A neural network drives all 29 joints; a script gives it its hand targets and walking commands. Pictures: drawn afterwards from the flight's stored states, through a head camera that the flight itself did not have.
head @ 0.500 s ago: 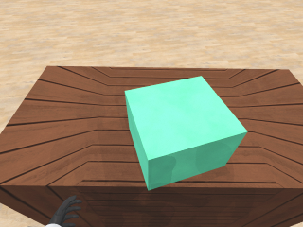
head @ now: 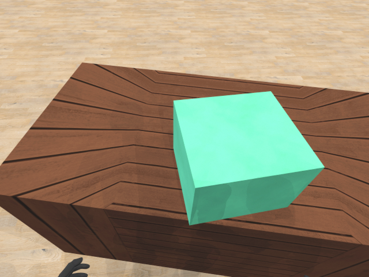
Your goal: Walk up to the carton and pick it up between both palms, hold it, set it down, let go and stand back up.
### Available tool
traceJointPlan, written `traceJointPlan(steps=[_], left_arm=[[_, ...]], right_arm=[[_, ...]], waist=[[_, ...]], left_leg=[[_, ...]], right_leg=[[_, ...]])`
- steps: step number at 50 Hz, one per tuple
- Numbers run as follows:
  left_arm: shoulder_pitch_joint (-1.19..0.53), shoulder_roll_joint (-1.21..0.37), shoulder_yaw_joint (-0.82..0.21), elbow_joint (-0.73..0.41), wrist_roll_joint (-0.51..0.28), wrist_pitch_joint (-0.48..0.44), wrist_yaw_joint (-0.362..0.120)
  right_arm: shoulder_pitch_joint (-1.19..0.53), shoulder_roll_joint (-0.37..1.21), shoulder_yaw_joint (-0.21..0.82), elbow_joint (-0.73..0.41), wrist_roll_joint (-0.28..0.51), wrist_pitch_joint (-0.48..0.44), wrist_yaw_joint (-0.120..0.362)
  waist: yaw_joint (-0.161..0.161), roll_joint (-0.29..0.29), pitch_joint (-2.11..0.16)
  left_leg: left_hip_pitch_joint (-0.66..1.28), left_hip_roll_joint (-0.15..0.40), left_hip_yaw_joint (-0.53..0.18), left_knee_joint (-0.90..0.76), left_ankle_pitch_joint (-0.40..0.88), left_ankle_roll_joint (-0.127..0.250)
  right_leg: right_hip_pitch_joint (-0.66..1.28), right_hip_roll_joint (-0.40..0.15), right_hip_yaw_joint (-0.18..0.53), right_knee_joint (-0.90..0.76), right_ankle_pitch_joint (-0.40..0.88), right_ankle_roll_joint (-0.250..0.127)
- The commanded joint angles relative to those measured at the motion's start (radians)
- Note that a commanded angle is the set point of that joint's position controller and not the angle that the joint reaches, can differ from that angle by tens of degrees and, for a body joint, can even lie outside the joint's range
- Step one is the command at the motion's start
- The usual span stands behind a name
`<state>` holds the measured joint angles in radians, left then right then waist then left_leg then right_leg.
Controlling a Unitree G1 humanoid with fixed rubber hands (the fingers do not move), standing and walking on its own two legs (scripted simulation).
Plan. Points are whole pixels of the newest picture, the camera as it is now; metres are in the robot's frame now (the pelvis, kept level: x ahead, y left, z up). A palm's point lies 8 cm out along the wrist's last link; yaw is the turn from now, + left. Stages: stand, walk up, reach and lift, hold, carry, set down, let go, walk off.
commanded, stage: walk up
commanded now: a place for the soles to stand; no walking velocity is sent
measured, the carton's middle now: (231, 155) +0.44 -0.10 -0.02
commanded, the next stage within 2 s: none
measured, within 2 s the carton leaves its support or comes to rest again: neither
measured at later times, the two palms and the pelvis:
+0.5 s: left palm out of the picture +0.09 +0.27 -0.09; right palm out of the picture +0.13 -0.27 -0.07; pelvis +0.00 -0.01 +0.00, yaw +4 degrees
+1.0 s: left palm out of the picture +0.05 +0.17 -0.09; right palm out of the picture +0.10 -0.37 -0.10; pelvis -0.02 -0.10 +0.00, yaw +6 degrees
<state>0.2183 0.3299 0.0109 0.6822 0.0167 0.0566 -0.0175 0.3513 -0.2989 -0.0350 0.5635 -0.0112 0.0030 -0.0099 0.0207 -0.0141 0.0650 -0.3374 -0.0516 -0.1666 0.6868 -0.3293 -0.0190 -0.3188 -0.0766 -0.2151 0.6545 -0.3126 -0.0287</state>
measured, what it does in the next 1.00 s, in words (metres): steps on the spot: right foot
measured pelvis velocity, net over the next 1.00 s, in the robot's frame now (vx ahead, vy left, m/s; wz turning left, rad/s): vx -0.02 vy -0.10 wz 0.10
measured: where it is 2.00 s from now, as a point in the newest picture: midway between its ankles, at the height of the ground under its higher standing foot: outside the picture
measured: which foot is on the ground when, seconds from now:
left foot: down 0.00-0.86, up 0.88-1.00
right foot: down 0.00-0.60, up 0.62-0.82, down 0.84-1.00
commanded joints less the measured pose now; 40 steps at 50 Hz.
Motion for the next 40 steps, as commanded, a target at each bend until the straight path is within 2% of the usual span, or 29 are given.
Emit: traceJointPlan(steps=[1,2,4,6,9,11,12,13,14,15,16,17,18,20,21,23,24,25,28,29,30,31,32,33,34,35,37,39,40], left_arm=[[-0.017,0.128,0.041,-0.094,0.002,-0.017,0.004],[-0.013,0.129,0.041,-0.097,0.003,-0.018,0.004],[0.003,0.127,0.042,-0.097,0.006,-0.023,0.005],[0.023,0.137,0.045,-0.092,0.007,-0.03,0.008],[0.02,0.161,0.048,-0.086,0.003,-0.034,0.011],[-0.008,0.167,0.048,-0.092,0.001,-0.03,0.012],[-0.028,0.163,0.045,-0.092,-0.002,-0.027,0.01],[-0.035,0.155,0.038,-0.093,-0.005,-0.023,0.008],[-0.041,0.145,0.033,-0.096,-0.008,-0.017,0.004],[-0.041,0.128,0.031,-0.106,-0.007,-0.009,0.002],[-0.023,0.12,0.029,-0.11,-0.004,-0.003,0.002],[-0.007,0.113,0.028,-0.112,-0.002,-0.002,0.003],[0.01,0.105,0.025,-0.106,-0.003,-0.006,0.003],[0.044,0.109,0.027,-0.091,-0.005,-0.023,0.004],[0.046,0.123,0.031,-0.086,-0.001,-0.033,0.006],[0.037,0.146,0.035,-0.081,0.0,-0.045,0.01],[0.031,0.149,0.032,-0.079,-0.004,-0.046,0.011],[0.018,0.151,0.03,-0.074,-0.008,-0.048,0.009],[0.0,0.141,0.026,-0.081,-0.009,-0.038,0.006],[-0.043,0.192,0.042,-0.105,0.032,-0.009,-0.01],[-0.032,0.175,0.043,-0.118,0.04,0.005,-0.019],[-0.028,0.154,0.041,-0.132,0.039,0.016,-0.022],[-0.032,0.129,0.037,-0.14,0.045,0.026,-0.022],[-0.027,0.12,0.035,-0.144,0.053,0.032,-0.02],[-0.026,0.121,0.039,-0.146,0.057,0.035,-0.015],[-0.006,0.11,0.041,-0.142,0.052,0.033,-0.008],[0.017,0.087,0.046,-0.138,0.034,0.024,-0.007],[0.042,0.08,0.055,-0.132,0.003,0.01,-0.014],[0.075,0.082,0.063,-0.119,-0.008,0.0,-0.013]], right_arm=[[0.021,-0.176,-0.061,-0.086,-0.001,-0.021,-0.007],[0.017,-0.178,-0.061,-0.087,-0.002,-0.021,-0.008],[0.002,-0.175,-0.057,-0.087,-0.002,-0.021,-0.009],[-0.001,-0.158,-0.052,-0.092,-0.003,-0.019,-0.008],[0.023,-0.123,-0.043,-0.091,0.002,-0.014,-0.007],[0.041,-0.115,-0.046,-0.089,-0.002,-0.01,-0.008],[0.046,-0.113,-0.048,-0.09,-0.002,-0.01,-0.007],[0.041,-0.119,-0.051,-0.095,-0.002,-0.014,-0.007],[0.038,-0.138,-0.056,-0.099,-0.001,-0.018,-0.006],[0.029,-0.173,-0.065,-0.094,0.003,-0.022,-0.006],[0.023,-0.209,-0.072,-0.084,0.004,-0.023,-0.008],[0.005,-0.219,-0.074,-0.081,0.004,-0.024,-0.011],[-0.016,-0.21,-0.07,-0.081,0.003,-0.024,-0.015],[-0.05,-0.176,-0.054,-0.081,-0.001,-0.02,-0.016],[-0.052,-0.15,-0.042,-0.083,0.001,-0.019,-0.012],[-0.03,-0.114,-0.031,-0.078,0.002,-0.019,-0.005],[-0.016,-0.106,-0.029,-0.072,0.003,-0.017,-0.005],[0.004,-0.1,-0.029,-0.067,0.003,-0.019,-0.002],[-0.005,-0.121,-0.038,-0.075,0.004,-0.021,0.0],[0.046,-0.188,-0.073,-0.063,-0.014,-0.023,-0.029],[0.092,-0.241,-0.087,-0.046,-0.018,-0.025,-0.044],[0.091,-0.263,-0.095,-0.046,-0.025,-0.023,-0.055],[0.082,-0.262,-0.102,-0.052,-0.028,-0.022,-0.066],[0.072,-0.252,-0.106,-0.059,-0.031,-0.02,-0.076],[0.051,-0.242,-0.106,-0.06,-0.035,-0.017,-0.084],[0.019,-0.227,-0.102,-0.062,-0.038,-0.013,-0.083],[-0.036,-0.209,-0.094,-0.067,-0.047,-0.002,-0.067],[-0.06,-0.2,-0.09,-0.071,-0.044,0.009,-0.046],[-0.083,-0.193,-0.083,-0.07,-0.036,0.014,-0.034]], waist=[[-0.002,0.087,-0.057],[-0.001,0.094,-0.06],[0.007,0.091,-0.06],[0.011,0.076,-0.081],[0.005,-0.027,-0.091],[-0.011,-0.076,-0.065],[-0.025,-0.098,-0.048],[-0.029,-0.086,-0.042],[-0.035,-0.063,-0.04],[-0.026,0.011,-0.036],[-0.019,0.074,-0.042],[-0.013,0.114,-0.041],[-0.004,0.132,-0.046],[0.014,0.132,-0.072],[0.016,0.108,-0.082],[0.002,0.044,-0.087],[-0.007,0.024,-0.099],[-0.021,0.003,-0.11],[-0.024,-0.018,-0.07],[-0.039,-0.045,0.012],[-0.05,0.038,-0.054],[-0.052,0.104,-0.061],[-0.063,0.169,-0.055],[-0.061,0.152,-0.057],[-0.054,0.117,-0.054],[-0.041,0.099,-0.056],[-0.037,0.159,-0.063],[-0.04,0.256,-0.09],[-0.018,0.262,-0.115]], left_leg=[[-0.151,0.11,-0.202,-0.195,0.061,0.098],[-0.168,0.117,-0.235,-0.215,0.044,0.106],[-0.192,0.112,-0.235,-0.217,0.058,0.102],[-0.185,0.08,-0.172,-0.161,0.083,0.078],[-0.09,0.008,0.012,0.037,0.105,0.035],[-0.028,0.01,0.069,0.092,0.002,0.031],[0.003,0.027,0.067,0.067,-0.003,0.036],[0.029,0.046,0.033,-0.002,0.053,0.046],[0.033,0.083,-0.045,-0.076,0.132,0.065],[-0.025,0.13,-0.175,-0.16,0.147,0.098],[-0.1,0.174,-0.293,-0.233,0.121,0.144],[-0.121,0.193,-0.358,-0.268,0.096,0.175],[-0.122,0.194,-0.363,-0.283,0.07,0.179],[-0.127,0.154,-0.275,-0.259,0.067,0.13],[-0.151,0.123,-0.211,-0.233,0.076,0.098],[-0.111,0.057,-0.076,-0.124,0.133,0.047],[-0.049,0.041,-0.031,-0.084,0.142,0.037],[0.01,0.042,-0.009,-0.081,0.141,0.04],[0.006,0.059,-0.046,-0.099,0.165,0.052],[0.0,0.13,-0.129,-0.104,0.238,0.095],[0.033,0.215,-0.286,-0.171,0.281,0.153],[0.047,0.295,-0.431,-0.226,0.319,0.224],[0.082,0.367,-0.517,-0.258,0.373,0.292],[0.103,0.403,-0.526,-0.247,0.456,0.334],[0.105,0.391,-0.475,-0.224,0.522,0.34],[0.098,0.344,-0.398,-0.211,0.485,0.314],[0.099,0.244,-0.261,-0.196,0.404,0.242],[0.064,0.182,-0.195,-0.175,0.33,0.199],[0.03,0.149,-0.162,-0.143,0.28,0.171]], right_leg=[[0.147,-0.058,0.177,-0.067,-0.022,-0.035],[0.167,-0.045,0.184,-0.054,-0.012,-0.028],[0.201,-0.044,0.197,-0.066,0.018,-0.025],[0.222,-0.079,0.218,-0.11,0.025,-0.043],[0.156,-0.209,0.245,-0.225,0.043,-0.116],[0.069,-0.267,0.229,-0.245,0.076,-0.161],[0.029,-0.269,0.205,-0.236,0.087,-0.158],[0.001,-0.236,0.175,-0.206,0.083,-0.131],[-0.009,-0.179,0.131,-0.15,0.056,-0.088],[0.027,-0.093,0.099,-0.056,0.035,-0.042],[0.083,-0.038,0.117,0.026,0.005,-0.008],[0.101,-0.015,0.149,0.033,-0.034,0.006],[0.109,-0.013,0.169,0.001,-0.06,0.009],[0.172,-0.034,0.2,-0.1,0.0,-0.005],[0.221,-0.059,0.213,-0.136,0.04,-0.018],[0.208,-0.136,0.24,-0.197,0.093,-0.05],[0.16,-0.166,0.237,-0.223,0.094,-0.07],[0.116,-0.176,0.207,-0.231,0.058,-0.087],[0.071,-0.142,0.161,-0.221,0.0,-0.065],[0.01,-0.092,0.125,-0.061,0.168,-0.059],[-0.01,-0.042,0.121,0.077,0.182,-0.026],[-0.057,0.014,0.153,0.153,0.013,0.006],[-0.148,0.039,0.207,0.307,-0.242,0.021],[-0.203,0.028,0.265,0.437,-0.271,0.03],[-0.222,0.025,0.298,0.507,-0.258,0.038],[-0.217,0.016,0.313,0.488,-0.247,0.047],[-0.178,0.02,0.268,0.33,-0.231,0.07],[-0.07,0.048,0.199,0.16,-0.222,0.07],[0.017,0.074,0.156,0.042,-0.147,0.064]])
